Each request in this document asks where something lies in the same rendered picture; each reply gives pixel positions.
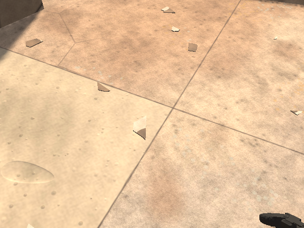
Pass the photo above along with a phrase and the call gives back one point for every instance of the robot right hand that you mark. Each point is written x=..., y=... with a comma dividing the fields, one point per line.
x=281, y=220

